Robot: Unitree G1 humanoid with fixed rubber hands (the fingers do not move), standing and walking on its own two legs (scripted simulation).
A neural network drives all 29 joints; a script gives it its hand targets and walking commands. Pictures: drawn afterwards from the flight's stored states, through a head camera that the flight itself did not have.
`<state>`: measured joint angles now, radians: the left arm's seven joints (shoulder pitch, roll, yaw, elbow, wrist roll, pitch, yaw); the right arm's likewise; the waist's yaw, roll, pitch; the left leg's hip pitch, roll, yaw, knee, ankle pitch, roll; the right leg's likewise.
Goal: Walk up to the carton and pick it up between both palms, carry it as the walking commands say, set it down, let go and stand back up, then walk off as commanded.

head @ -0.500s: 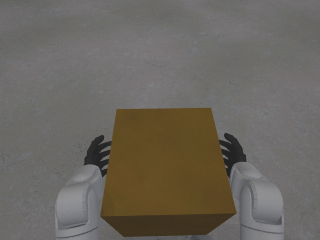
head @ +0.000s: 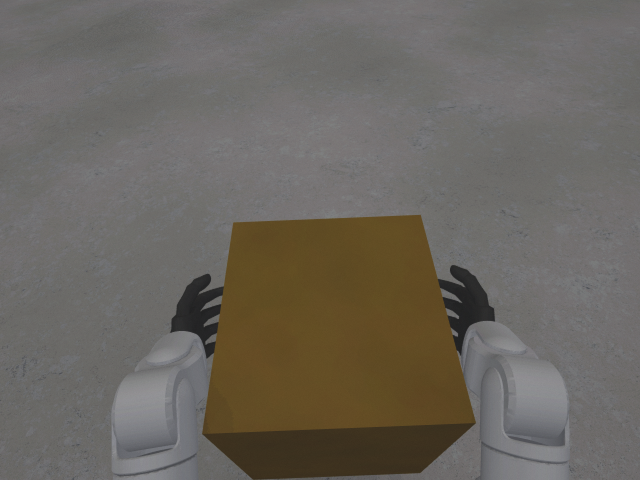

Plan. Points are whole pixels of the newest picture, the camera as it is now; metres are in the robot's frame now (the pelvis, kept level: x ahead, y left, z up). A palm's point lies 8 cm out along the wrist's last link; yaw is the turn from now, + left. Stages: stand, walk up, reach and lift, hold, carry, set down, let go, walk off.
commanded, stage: carry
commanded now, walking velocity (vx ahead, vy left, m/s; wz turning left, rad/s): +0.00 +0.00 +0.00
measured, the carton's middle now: (332, 355) +0.27 +0.00 +0.02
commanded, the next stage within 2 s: hold in 1.74 s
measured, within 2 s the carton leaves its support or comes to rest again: neither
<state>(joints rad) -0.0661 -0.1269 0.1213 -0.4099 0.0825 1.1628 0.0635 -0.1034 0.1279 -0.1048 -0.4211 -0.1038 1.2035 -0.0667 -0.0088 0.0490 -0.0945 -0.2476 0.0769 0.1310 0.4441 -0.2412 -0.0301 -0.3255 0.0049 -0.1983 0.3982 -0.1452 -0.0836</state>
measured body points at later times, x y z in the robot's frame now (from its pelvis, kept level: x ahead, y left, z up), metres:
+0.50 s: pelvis +0.04 +0.02 -0.01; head +0.03 +0.02 +0.44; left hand +0.31 +0.17 +0.06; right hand +0.30 -0.14 +0.06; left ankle -0.02 +0.13 -0.74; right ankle +0.05 -0.07 -0.74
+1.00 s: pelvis +0.02 +0.02 +0.00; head -0.01 +0.02 +0.45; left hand +0.29 +0.18 +0.05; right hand +0.29 -0.14 +0.05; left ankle -0.02 +0.13 -0.74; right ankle +0.05 -0.07 -0.74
